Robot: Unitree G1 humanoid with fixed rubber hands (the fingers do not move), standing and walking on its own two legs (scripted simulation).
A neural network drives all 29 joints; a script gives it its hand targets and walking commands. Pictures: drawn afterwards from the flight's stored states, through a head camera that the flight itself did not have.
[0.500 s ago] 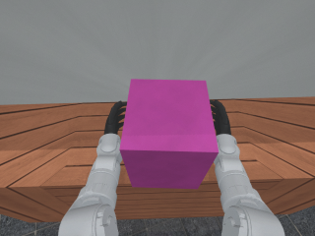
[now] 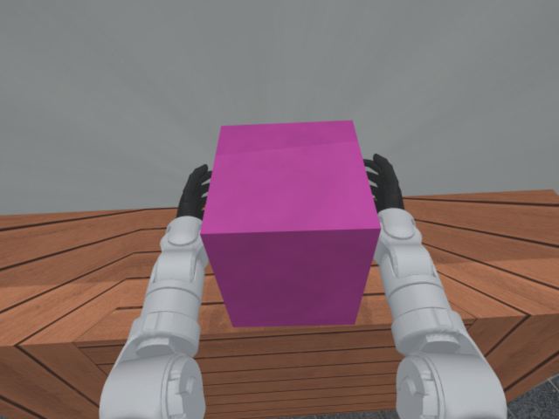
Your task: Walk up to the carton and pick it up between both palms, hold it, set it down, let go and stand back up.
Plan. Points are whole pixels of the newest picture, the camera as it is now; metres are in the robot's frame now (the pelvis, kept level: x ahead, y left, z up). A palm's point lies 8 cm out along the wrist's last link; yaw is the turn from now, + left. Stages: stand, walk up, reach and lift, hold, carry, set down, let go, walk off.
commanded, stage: reach and lift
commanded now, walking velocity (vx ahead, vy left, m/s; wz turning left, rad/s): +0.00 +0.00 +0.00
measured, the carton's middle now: (290, 228) +0.39 -0.02 +0.07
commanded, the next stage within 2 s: hold in 1.64 s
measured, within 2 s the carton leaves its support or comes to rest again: neither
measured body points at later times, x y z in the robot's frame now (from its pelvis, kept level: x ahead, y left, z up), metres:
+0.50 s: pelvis -0.01 +0.00 +0.00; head -0.05 +0.00 +0.45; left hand +0.36 +0.14 +0.15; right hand +0.36 -0.15 +0.17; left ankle +0.04 +0.11 -0.75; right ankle -0.03 -0.11 -0.75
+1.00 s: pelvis -0.01 +0.01 +0.00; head -0.05 +0.01 +0.45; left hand +0.37 +0.14 +0.19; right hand +0.37 -0.15 +0.19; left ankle +0.04 +0.11 -0.75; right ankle -0.03 -0.11 -0.75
